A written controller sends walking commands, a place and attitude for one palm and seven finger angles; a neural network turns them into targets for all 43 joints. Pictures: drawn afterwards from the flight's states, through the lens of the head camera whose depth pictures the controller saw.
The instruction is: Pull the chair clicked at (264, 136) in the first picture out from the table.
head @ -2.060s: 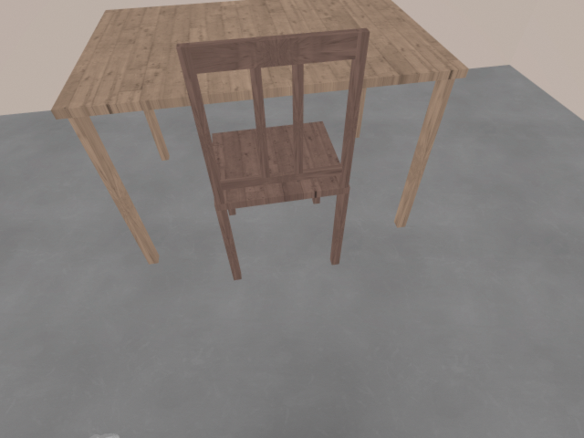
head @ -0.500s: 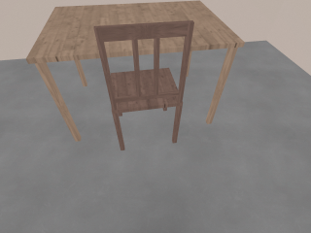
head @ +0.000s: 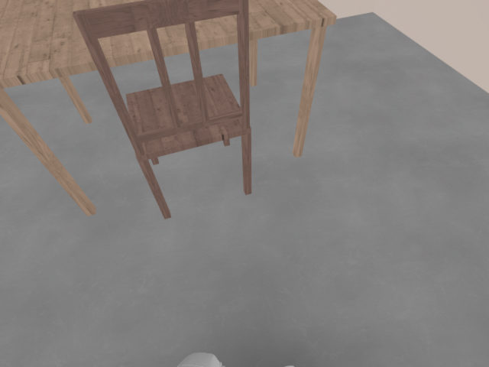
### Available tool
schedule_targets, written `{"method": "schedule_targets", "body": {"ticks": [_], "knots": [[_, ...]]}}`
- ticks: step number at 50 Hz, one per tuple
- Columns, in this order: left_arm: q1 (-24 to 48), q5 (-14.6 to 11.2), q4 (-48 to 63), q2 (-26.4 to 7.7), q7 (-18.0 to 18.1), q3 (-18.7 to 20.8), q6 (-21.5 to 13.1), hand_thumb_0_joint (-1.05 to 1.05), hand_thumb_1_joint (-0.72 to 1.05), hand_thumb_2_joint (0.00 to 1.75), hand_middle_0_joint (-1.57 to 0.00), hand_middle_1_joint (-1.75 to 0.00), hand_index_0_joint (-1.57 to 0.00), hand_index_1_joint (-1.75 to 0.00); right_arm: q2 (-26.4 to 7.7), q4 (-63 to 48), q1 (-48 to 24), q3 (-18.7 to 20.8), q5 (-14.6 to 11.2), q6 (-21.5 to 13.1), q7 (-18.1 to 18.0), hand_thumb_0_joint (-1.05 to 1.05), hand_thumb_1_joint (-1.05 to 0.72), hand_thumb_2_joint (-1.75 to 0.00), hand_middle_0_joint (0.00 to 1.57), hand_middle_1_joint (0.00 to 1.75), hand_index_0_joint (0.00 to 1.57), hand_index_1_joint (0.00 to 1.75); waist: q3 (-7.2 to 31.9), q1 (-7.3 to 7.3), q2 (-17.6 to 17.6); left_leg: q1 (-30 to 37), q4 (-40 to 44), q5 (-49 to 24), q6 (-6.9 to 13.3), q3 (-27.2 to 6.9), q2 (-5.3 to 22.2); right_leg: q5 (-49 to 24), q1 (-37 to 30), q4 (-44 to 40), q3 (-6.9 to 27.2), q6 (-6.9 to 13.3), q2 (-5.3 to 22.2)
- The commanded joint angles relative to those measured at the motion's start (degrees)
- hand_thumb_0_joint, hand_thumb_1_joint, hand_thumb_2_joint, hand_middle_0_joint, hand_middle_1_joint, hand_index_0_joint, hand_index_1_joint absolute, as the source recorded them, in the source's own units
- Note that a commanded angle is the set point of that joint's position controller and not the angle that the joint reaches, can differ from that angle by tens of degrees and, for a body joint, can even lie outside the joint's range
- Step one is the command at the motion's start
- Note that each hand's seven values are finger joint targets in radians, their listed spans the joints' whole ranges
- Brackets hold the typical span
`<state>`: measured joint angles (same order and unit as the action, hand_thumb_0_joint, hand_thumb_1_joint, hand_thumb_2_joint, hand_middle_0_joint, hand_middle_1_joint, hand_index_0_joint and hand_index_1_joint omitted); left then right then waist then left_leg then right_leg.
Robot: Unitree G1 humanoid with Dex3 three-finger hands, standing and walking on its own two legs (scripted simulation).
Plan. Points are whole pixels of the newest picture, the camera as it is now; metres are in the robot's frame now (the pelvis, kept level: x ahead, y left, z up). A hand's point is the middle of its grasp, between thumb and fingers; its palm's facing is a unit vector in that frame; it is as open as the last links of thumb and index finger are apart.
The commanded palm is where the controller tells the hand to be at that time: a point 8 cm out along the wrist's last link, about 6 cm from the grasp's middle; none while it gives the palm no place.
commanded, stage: walk to a spot facing it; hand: left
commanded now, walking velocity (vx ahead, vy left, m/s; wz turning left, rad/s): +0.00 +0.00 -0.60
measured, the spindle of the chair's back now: (165, 84) +0.86 +0.33 -0.06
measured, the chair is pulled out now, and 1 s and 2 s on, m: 0.00 0.00 0.00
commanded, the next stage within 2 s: turn to face it in 1.50 s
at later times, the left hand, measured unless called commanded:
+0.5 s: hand (158, 364) +0.14 +0.18 -0.15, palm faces -0.34 -0.90 -0.28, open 7.4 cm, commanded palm none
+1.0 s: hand (185, 324) +0.21 +0.15 -0.18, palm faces -0.54 -0.82 -0.17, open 7.4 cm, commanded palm none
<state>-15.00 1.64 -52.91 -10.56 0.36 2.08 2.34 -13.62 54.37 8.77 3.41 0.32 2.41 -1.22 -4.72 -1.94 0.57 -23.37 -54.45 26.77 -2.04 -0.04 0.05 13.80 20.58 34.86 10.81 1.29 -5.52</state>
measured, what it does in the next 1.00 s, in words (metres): walks ahead, turning right: left foot, then right foot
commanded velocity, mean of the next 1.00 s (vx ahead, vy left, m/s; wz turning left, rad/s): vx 0.21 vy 0.00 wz -0.56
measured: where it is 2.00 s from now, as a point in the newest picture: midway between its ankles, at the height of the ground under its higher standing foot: (328, 344)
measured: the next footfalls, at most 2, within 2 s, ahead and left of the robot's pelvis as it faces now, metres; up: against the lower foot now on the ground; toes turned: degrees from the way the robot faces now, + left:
left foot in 0.14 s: +0.02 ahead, +0.15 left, +0.00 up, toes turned -8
right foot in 0.48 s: -0.02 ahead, -0.12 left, +0.00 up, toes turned -26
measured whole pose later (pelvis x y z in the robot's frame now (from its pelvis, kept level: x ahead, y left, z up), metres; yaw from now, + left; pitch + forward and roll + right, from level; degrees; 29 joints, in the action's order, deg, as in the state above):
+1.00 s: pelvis +0.10 -0.02 +0.00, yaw -38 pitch -1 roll -1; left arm -21.1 1.7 -58.5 -13.3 -1.5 4.7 1.0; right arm -10.1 50.8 13.6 1.4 1.6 -4.0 -0.3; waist -0.5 -1.6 -2.9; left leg -18.0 -34.7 15.4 1.4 7.0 3.6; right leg 25.2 19.4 58.0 3.8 2.1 -1.8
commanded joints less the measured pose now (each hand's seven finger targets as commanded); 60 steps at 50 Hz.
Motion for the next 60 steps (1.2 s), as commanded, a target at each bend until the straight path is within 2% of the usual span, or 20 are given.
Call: {"method": "schedule_targets", "body": {"ticks": [1, 5, 7, 8, 12, 18, 22, 23, 24, 25, 26, 30, 39, 43, 44, 45, 46, 47, 52, 60], "knots": [[-1.15, -0.11, 5.09, -14.67, 0.94, 4.64, -0.84, 0.00, 0.90, 0.90, -0.20, -0.30, -0.20, -0.30, -4.08, -7.06, -1.04, 1.24, -0.37, -2.25, -0.50, 0.00, -0.90, -0.90, 0.20, 0.30, 0.20, 0.30, 9.10, -0.01, -10.16, 2.59, 9.53, -0.48, 0.32, -1.64, -1.21, -14.47, -6.46, -14.16, 21.33, 8.79, 13.49], [1.92, -0.52, 6.55, -13.14, 0.61, 4.51, 0.01, 0.00, 0.90, 0.90, -0.20, -0.30, -0.20, -0.30, -4.99, -6.16, 6.88, 1.47, -0.58, -3.21, -1.33, 0.00, -0.90, -0.90, 0.20, 0.30, 0.20, 0.30, 10.46, 3.59, -9.28, 20.70, 30.29, -9.21, 2.05, -1.76, -0.80, -4.58, 3.84, -10.82, 17.29, 2.57, 7.68], [1.65, -0.93, 8.50, -8.23, -0.54, 3.79, -0.09, 0.00, 0.90, 0.90, -0.20, -0.30, -0.20, -0.30, -13.15, -8.10, 5.49, 2.94, 0.20, -3.55, -1.56, 0.00, -0.90, -0.90, 0.20, 0.30, 0.20, 0.30, 7.66, 3.35, 14.20, 23.49, 43.32, -5.34, 9.59, -24.39, 22.91, 14.67, 18.44, 12.95, -0.50, -2.89, -1.91], [2.18, -0.21, 9.04, -10.33, -0.87, 4.78, -0.44, 0.00, 0.90, 0.90, -0.20, -0.30, -0.20, -0.30, -12.60, -9.78, 2.58, 2.48, 0.47, -3.45, -1.44, 0.00, -0.90, -0.90, 0.20, 0.30, 0.20, 0.30, 4.76, 2.37, 10.18, 13.18, 43.68, -6.33, 13.73, -25.02, 27.01, 14.88, 16.17, 24.10, -4.46, -4.41, 3.22], [0.29, -0.35, 5.15, -8.56, -2.19, 4.26, 0.51, 0.00, 0.90, 0.90, -0.20, -0.30, -0.20, -0.30, -7.36, -9.40, -1.49, 0.91, 0.73, -4.07, -1.43, 0.00, -0.90, -0.90, 0.20, 0.30, 0.20, 0.30, 3.03, -0.29, 7.83, 12.90, 37.23, -27.22, 10.62, -3.79, 15.68, 7.24, 14.42, 30.85, -8.31, -5.38, 6.42], [6.85, -0.57, 7.10, -6.71, -2.57, 2.83, 0.19, 0.00, 0.90, 0.90, -0.20, -0.30, -0.20, -0.30, -10.70, -5.81, 7.04, 2.11, 1.30, -3.61, -0.86, 0.00, -0.90, -0.90, 0.20, 0.30, 0.20, 0.30, 3.92, 3.93, 9.06, 18.56, 31.96, -39.91, 10.59, 0.95, 18.48, 10.10, 6.20, 11.03, -14.29, -4.08, 7.04], [4.03, -0.25, 6.26, -8.00, -3.22, 3.05, -0.74, 0.00, 0.90, 0.90, -0.20, -0.30, -0.20, -0.30, -11.31, -5.15, 7.23, 2.26, 1.32, -3.37, 0.05, 0.00, -0.90, -0.90, 0.20, 0.30, 0.20, 0.30, 4.58, 1.94, 7.70, 10.67, 27.43, -16.12, 7.13, 3.32, 18.41, 7.04, -7.18, -1.22, -17.39, -1.86, 4.77], [-1.17, -0.17, 4.84, -9.83, -3.05, 3.73, -1.31, 0.00, 0.90, 0.90, -0.20, -0.30, -0.20, -0.30, -10.54, -5.54, 6.18, 1.90, 1.25, -3.29, 0.34, 0.00, -0.90, -0.90, 0.20, 0.30, 0.20, 0.30, 5.59, -1.11, 3.48, 3.74, 18.72, -7.65, 4.36, 6.60, 16.13, 5.27, -16.66, -7.32, -15.64, -0.33, 5.60], [-6.76, 0.21, 3.32, -17.21, -2.21, 5.23, -2.32, 0.00, 0.90, 0.90, -0.20, -0.30, -0.20, -0.30, -5.91, -7.41, 5.85, 0.68, 0.54, -3.09, 1.07, 0.00, -0.90, -0.90, 0.20, 0.30, 0.20, 0.30, 7.65, -3.71, -15.40, -12.63, 0.37, 7.32, 0.11, 13.31, 8.67, 15.23, -28.42, -17.21, 6.75, 5.63, 20.21], [-12.39, -0.91, 2.46, -20.83, -1.15, 5.83, -2.21, 0.00, 0.90, 0.90, -0.20, -0.30, -0.20, -0.30, -6.08, -11.40, -2.30, 0.14, 0.95, -3.13, 1.18, 0.00, -0.90, -0.90, 0.20, 0.30, 0.20, 0.30, 5.23, -7.68, -18.17, -21.36, -10.56, 13.06, -0.35, 5.88, 5.29, 12.87, -24.81, -23.17, 22.63, 11.45, 28.63], [-11.36, -0.87, 2.72, -19.88, -0.51, 5.84, -2.60, 0.00, 0.90, 0.90, -0.20, -0.30, -0.20, -0.30, -7.75, -11.70, -4.36, 0.54, 0.77, -3.32, 1.25, 0.00, -0.90, -0.90, 0.20, 0.30, 0.20, 0.30, 4.13, -6.67, -15.36, -22.44, -14.37, 6.30, 0.57, 0.06, 6.86, 20.09, -20.98, -24.67, 23.61, 12.40, 26.68], [-0.43, -0.43, 4.94, -14.02, -0.48, 3.92, -4.05, 0.00, 0.90, 0.90, -0.20, -0.30, -0.20, -0.30, -6.42, -7.61, 1.17, 1.11, 1.42, -3.42, 2.13, 0.00, -0.90, -0.90, 0.20, 0.30, 0.20, 0.30, 0.41, 0.85, -6.88, -12.40, -7.92, -7.70, -1.33, 1.57, 8.28, 13.25, -7.10, -23.91, 8.53, 10.04, 19.70], [-5.30, -0.22, 1.51, -13.61, -0.69, 3.89, -4.94, 0.00, 0.90, 0.90, -0.20, -0.30, -0.20, -0.30, -4.29, -9.04, -0.90, 1.03, 1.05, -4.80, 2.54, 0.00, -0.90, -0.90, 0.20, 0.30, 0.20, 0.30, 0.78, -0.48, -7.54, -8.41, 8.72, -10.52, -1.33, 2.82, 4.70, 9.76, -10.59, -23.28, 9.45, 10.14, 17.04], [-3.35, -0.24, 1.19, -13.17, -0.58, 4.34, -4.50, 0.00, 0.90, 0.90, -0.20, -0.30, -0.20, -0.30, -3.87, -7.72, 3.63, 0.97, 0.65, -6.09, 1.82, 0.00, -0.90, -0.90, 0.20, 0.30, 0.20, 0.30, 1.80, 1.83, -7.32, 7.18, 21.71, -11.65, -0.52, 4.27, 2.15, 7.07, -4.90, -17.12, 8.36, 8.35, 14.66], [-2.35, -0.35, 1.33, -11.60, -0.59, 4.30, -4.36, 0.00, 0.90, 0.90, -0.20, -0.30, -0.20, -0.30, -5.03, -5.71, 9.16, 1.20, 0.63, -6.54, 1.09, 0.00, -0.90, -0.90, 0.20, 0.30, 0.20, 0.30, 3.19, 4.28, -4.86, 17.20, 27.49, -11.70, -0.17, 3.15, 2.58, 5.54, -0.15, -10.72, 6.48, 6.62, 11.47], [-2.53, -0.72, 1.83, -8.34, -1.10, 3.81, -4.14, 0.00, 0.90, 0.90, -0.20, -0.30, -0.20, -0.30, -9.91, -3.36, 17.15, 2.32, 1.18, -6.93, 0.11, 0.00, -0.90, -0.90, 0.20, 0.30, 0.20, 0.30, 7.01, 7.41, 5.44, 28.98, 33.03, -1.66, 2.22, -7.49, 11.17, 6.75, 8.23, 4.13, 1.35, 4.18, 5.61], [-3.43, -1.01, 3.17, -4.80, -1.68, 3.19, -4.18, 0.00, 0.90, 0.90, -0.20, -0.30, -0.20, -0.30, -15.43, -2.33, 23.17, 3.21, 1.85, -6.83, -0.14, 0.00, -0.90, -0.90, 0.20, 0.30, 0.20, 0.30, 8.96, 8.39, 20.82, 32.27, 43.02, 11.09, 7.47, -28.15, 27.43, 19.20, 18.53, 23.16, -8.84, 0.73, -0.02], [-0.98, -0.47, 4.12, -7.22, -1.76, 3.55, -4.57, 0.00, 0.90, 0.90, -0.20, -0.30, -0.20, -0.30, -13.75, -3.13, 21.33, 2.49, 1.39, -6.33, -0.11, 0.00, -0.90, -0.90, 0.20, 0.30, 0.20, 0.30, 5.97, 7.70, 13.81, 25.08, 46.19, 18.95, 11.22, -34.04, 30.25, 17.06, 20.17, 30.67, -6.37, 1.34, 4.61], [-2.29, 0.42, -0.16, -4.10, -3.49, 3.62, -2.88, 0.00, 0.90, 0.90, -0.20, -0.30, -0.20, -0.30, -3.22, -2.06, 11.96, -0.18, 0.78, -8.22, -0.61, 0.00, -0.90, -0.90, 0.20, 0.30, 0.20, 0.30, 0.00, 0.94, 7.76, 14.46, 45.48, -8.05, 6.09, -4.23, 18.90, -1.50, 17.75, 35.42, -9.35, -0.91, 10.86], [8.56, 0.54, 2.65, -1.88, -4.10, 2.44, -1.75, 0.00, 0.90, 0.90, -0.20, -0.30, -0.20, -0.30, -2.43, 2.48, 20.01, -0.42, 0.66, -8.72, -0.65, 0.00, -0.90, -0.90, 0.20, 0.30, 0.20, 0.30, -2.19, 3.23, 5.37, 23.38, 43.62, -29.85, 7.92, 8.62, 19.31, -7.20, 24.97, 22.58, -14.52, -2.51, 12.34]]}}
